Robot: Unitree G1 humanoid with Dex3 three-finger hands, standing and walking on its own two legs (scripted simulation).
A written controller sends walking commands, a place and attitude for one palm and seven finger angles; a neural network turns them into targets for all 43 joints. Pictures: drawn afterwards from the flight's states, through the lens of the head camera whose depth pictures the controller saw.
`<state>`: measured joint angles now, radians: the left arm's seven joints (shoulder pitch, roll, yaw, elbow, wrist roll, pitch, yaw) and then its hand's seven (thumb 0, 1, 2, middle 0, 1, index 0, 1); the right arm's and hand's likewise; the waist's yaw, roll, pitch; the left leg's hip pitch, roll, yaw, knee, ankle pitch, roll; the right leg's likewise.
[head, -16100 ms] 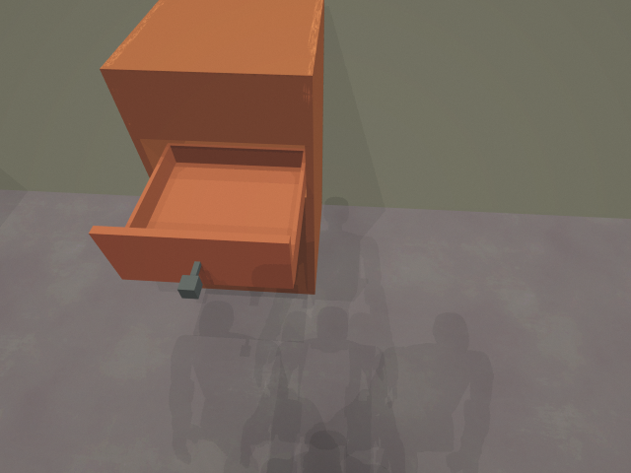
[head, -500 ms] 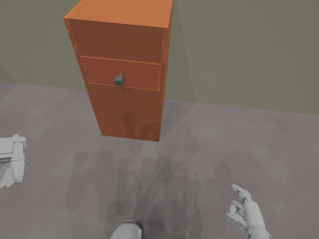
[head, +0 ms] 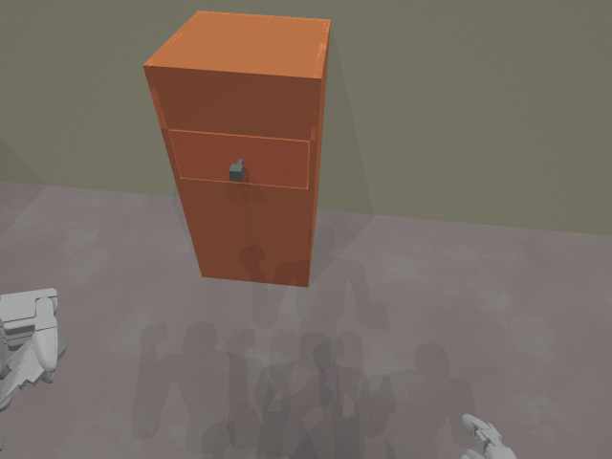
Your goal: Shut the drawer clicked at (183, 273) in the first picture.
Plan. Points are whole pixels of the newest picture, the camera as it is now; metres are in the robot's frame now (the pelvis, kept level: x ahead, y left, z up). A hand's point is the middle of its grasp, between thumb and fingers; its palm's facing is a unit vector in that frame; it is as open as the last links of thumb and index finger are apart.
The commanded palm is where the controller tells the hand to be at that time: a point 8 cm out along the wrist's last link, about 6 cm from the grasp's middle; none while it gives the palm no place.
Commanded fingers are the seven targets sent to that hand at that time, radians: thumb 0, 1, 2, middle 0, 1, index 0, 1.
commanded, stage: stop stepping back and stand still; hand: left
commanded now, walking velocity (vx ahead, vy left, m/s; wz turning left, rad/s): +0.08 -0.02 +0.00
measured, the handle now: (238, 168) +0.89 +0.22 -0.16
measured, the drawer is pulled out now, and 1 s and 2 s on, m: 0.00 0.00 0.00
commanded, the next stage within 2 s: let the arm hang, fingers relaxed in 0.20 s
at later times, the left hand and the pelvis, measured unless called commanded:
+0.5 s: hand out of the picture +0.15 +0.20 -0.11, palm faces +0.06 -0.95 -0.30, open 3.0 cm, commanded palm none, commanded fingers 0.00 0.90 0.90 -0.96 -1.12 -0.96 -1.12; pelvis +0.00 -0.01 -0.01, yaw +1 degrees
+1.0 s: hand out of the picture -0.03 +0.17 -0.16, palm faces +0.05 -0.97 -0.22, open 6.5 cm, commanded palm none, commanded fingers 0.00 0.90 0.90 -0.20 -0.30 -0.20 -0.30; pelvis +0.00 -0.01 +0.01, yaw +1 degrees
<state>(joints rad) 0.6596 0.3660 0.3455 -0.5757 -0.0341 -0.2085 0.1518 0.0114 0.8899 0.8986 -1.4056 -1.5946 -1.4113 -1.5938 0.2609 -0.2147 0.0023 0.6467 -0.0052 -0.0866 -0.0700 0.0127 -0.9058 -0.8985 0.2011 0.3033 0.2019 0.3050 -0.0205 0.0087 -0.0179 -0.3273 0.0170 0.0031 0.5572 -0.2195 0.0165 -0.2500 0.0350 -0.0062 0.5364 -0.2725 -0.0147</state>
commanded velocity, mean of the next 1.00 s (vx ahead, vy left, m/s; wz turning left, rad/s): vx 0.00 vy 0.00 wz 0.00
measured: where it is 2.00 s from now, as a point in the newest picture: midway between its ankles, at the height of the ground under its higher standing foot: outside the picture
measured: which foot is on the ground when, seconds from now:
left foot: down 0.00-1.00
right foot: down 0.00-1.00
